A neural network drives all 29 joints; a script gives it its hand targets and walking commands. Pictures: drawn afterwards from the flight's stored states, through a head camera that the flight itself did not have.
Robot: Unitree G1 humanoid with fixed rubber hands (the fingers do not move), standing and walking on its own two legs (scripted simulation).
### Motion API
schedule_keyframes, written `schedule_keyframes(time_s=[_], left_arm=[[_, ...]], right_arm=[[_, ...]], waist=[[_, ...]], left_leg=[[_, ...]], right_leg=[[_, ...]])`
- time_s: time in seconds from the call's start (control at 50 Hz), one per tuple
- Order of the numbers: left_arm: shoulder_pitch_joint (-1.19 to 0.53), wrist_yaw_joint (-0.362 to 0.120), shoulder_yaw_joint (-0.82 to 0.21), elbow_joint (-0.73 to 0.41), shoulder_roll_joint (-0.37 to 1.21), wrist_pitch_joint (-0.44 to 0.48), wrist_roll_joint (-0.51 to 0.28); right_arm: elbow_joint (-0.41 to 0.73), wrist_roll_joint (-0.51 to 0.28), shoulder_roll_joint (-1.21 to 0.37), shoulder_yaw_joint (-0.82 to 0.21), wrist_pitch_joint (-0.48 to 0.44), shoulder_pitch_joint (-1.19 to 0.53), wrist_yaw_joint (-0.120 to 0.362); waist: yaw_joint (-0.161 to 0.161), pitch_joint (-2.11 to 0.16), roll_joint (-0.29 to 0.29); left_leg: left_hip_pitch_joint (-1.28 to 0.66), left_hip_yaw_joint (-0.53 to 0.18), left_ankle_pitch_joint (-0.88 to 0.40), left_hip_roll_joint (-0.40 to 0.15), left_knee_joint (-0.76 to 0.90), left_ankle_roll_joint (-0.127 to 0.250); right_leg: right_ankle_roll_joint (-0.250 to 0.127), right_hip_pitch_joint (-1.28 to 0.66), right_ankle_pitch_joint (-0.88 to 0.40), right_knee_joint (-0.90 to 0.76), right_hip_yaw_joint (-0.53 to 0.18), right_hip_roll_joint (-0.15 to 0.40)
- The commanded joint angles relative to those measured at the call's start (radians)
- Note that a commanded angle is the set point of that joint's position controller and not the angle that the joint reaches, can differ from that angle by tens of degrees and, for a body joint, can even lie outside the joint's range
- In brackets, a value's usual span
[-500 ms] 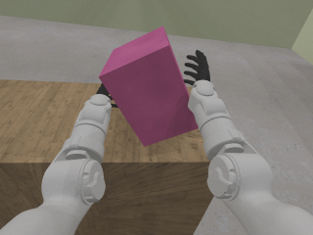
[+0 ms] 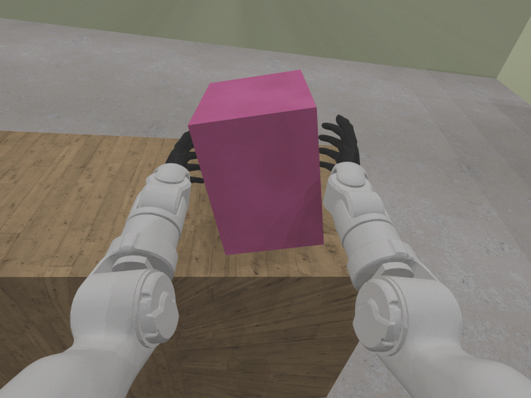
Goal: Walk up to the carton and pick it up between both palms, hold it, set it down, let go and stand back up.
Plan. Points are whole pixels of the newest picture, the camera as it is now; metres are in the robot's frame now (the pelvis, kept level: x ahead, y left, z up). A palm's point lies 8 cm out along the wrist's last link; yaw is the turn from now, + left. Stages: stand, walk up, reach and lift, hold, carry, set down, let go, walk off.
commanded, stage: set down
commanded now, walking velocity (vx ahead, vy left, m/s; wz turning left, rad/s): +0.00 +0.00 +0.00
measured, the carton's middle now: (264, 159) +0.49 -0.04 +0.16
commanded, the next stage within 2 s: none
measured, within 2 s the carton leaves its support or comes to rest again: neither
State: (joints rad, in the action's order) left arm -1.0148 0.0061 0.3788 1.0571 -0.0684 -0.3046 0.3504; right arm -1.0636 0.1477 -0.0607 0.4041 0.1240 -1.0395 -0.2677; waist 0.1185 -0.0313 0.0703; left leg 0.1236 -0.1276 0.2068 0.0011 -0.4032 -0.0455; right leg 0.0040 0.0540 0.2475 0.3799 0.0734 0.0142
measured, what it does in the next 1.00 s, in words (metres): stands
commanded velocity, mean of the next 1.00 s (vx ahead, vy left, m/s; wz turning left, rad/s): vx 0.00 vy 0.00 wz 0.00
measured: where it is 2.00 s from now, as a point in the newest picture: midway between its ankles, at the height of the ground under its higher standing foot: outside the picture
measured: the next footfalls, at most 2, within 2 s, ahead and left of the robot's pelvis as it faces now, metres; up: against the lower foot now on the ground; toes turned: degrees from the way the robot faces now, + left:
none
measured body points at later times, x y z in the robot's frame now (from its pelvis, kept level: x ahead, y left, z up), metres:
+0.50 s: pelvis +0.01 +0.00 +0.00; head -0.02 +0.04 +0.45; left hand +0.46 +0.11 +0.16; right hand +0.42 -0.15 +0.18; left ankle +0.02 +0.14 -0.74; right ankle -0.02 -0.11 -0.74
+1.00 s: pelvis +0.02 +0.00 +0.00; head +0.01 +0.04 +0.45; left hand +0.47 +0.10 +0.13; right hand +0.43 -0.16 +0.15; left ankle +0.02 +0.14 -0.74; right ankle -0.02 -0.11 -0.74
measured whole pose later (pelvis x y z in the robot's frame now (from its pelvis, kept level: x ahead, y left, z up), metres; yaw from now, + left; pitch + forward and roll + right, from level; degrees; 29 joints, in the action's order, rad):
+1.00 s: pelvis +0.02 +0.00 +0.00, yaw +0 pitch +0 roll +0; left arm -1.01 -0.01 0.38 1.15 -0.08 -0.17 0.32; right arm -1.03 0.23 -0.10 0.48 0.08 -0.94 -0.26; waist 0.12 -0.03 0.08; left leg 0.17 -0.13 0.22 0.00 -0.39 -0.04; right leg 0.01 0.11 0.26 0.38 0.07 0.02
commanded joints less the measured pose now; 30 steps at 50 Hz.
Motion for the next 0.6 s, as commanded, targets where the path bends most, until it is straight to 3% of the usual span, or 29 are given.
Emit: schedule_keyframes(time_s=[0.0,0.38,0.58], left_arm=[[-0.888,-0.179,-0.086,-0.22,0.47,0.19,-0.1],[-0.818,-0.193,-0.098,-0.151,0.493,0.208,-0.096],[-0.785,-0.2,-0.097,-0.103,0.495,0.219,-0.096]], right_arm=[[0.106,0.02,-0.65,-0.089,-0.042,-0.618,0.214],[0.154,0.058,-0.634,-0.063,-0.072,-0.59,0.213],[0.199,0.079,-0.631,-0.054,-0.088,-0.59,0.213]], waist=[[0.088,-0.522,-0.055],[0.109,-0.524,-0.08],[0.108,-0.515,-0.065]], left_leg=[[0.065,0.19,-0.081,0.078,0.155,0.037],[0.036,0.194,-0.145,0.072,0.135,0.022],[0.052,0.199,-0.14,0.07,0.136,0.024]], right_leg=[[0.121,-0.334,-0.583,0.034,-0.016,-0.004],[0.11,-0.271,-0.625,0.02,-0.003,-0.008],[0.11,-0.251,-0.648,0.014,0.0,-0.006]])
